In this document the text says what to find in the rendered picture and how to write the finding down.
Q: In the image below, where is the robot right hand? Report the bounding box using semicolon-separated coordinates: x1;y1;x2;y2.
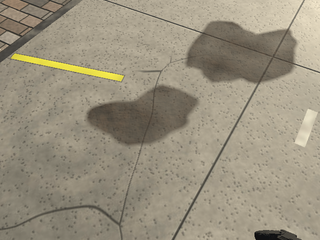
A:
254;229;302;240

